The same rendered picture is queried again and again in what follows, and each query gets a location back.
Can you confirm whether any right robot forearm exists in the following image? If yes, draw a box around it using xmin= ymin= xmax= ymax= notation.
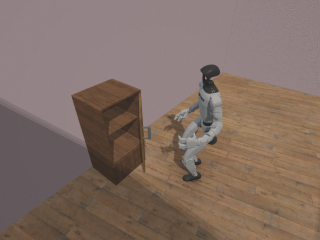
xmin=187 ymin=101 xmax=199 ymax=113

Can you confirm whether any robot right hand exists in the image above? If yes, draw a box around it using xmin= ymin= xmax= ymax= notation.
xmin=174 ymin=109 xmax=190 ymax=122

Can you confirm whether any cupboard door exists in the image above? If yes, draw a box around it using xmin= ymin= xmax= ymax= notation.
xmin=139 ymin=93 xmax=146 ymax=173

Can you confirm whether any handle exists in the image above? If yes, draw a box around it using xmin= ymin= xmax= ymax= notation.
xmin=142 ymin=125 xmax=151 ymax=140

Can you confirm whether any robot right foot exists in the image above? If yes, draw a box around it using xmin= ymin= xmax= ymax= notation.
xmin=194 ymin=158 xmax=202 ymax=165

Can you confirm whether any left robot forearm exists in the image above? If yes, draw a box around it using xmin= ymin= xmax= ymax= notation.
xmin=197 ymin=123 xmax=223 ymax=146

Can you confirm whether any robot right thigh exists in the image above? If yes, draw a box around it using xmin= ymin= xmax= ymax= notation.
xmin=181 ymin=116 xmax=202 ymax=150

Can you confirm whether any left robot upper arm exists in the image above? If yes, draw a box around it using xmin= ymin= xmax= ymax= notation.
xmin=210 ymin=94 xmax=223 ymax=129

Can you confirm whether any robot left hand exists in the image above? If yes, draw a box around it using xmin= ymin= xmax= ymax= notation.
xmin=178 ymin=133 xmax=198 ymax=149

